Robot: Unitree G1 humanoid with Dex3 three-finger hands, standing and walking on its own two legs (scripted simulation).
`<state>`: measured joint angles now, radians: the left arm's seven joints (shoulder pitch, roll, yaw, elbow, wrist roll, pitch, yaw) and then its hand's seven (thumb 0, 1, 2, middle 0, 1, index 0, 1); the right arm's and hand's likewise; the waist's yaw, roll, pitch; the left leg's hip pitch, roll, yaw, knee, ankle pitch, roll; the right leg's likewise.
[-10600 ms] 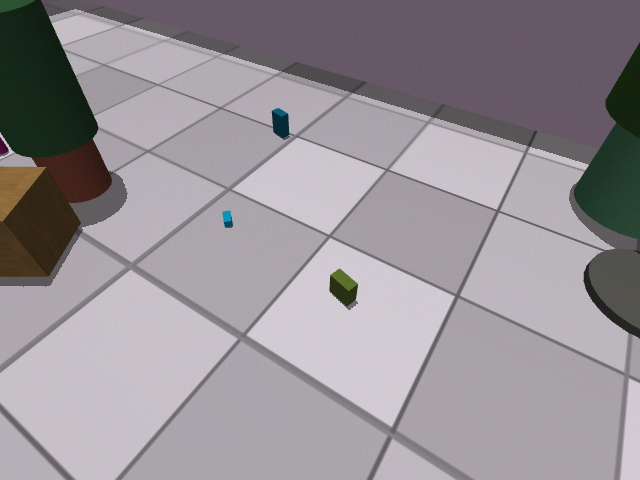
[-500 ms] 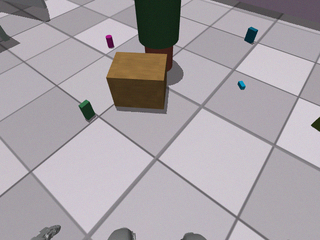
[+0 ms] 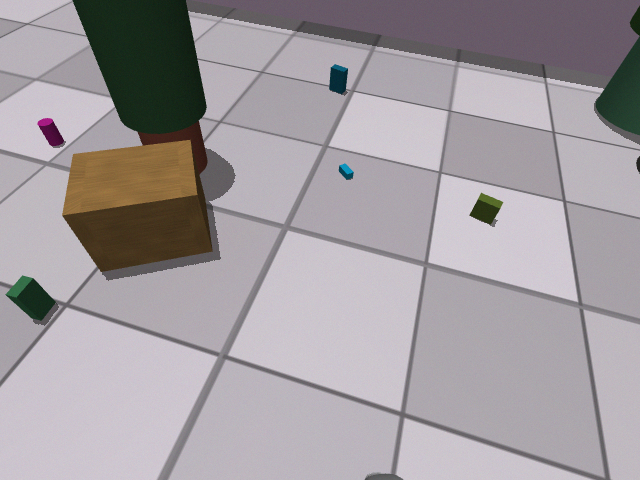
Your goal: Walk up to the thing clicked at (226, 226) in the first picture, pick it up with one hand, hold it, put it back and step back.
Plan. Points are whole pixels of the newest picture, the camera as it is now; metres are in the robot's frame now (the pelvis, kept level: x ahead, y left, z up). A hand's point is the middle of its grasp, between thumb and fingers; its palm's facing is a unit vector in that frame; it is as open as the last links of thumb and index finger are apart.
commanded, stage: walk up
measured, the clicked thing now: (346, 171) +1.52 -0.26 -0.75
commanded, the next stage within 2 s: stand in 1.90 s
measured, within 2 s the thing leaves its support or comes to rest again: neither
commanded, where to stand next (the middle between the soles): +0.11 +0.01 m, yaw -19 degrees
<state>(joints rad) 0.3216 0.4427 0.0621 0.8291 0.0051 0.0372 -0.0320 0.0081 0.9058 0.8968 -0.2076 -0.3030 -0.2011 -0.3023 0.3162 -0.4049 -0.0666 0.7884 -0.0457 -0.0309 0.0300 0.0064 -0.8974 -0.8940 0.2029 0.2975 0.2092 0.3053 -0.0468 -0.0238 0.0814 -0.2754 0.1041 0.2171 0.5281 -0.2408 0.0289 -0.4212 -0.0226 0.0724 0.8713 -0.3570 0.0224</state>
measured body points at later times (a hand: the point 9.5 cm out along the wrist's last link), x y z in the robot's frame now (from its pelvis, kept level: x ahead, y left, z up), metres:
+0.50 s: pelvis +0.03 -0.02 -0.03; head +0.07 -0.05 +0.42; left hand +0.19 +0.27 -0.12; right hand +0.06 -0.35 -0.15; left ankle +0.08 +0.11 -0.74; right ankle +0.02 -0.14 -0.74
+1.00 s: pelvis +0.00 +0.00 -0.02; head +0.00 -0.02 +0.43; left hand +0.18 +0.27 -0.12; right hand -0.02 -0.32 -0.15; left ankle +0.08 +0.12 -0.74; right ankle -0.01 -0.13 -0.74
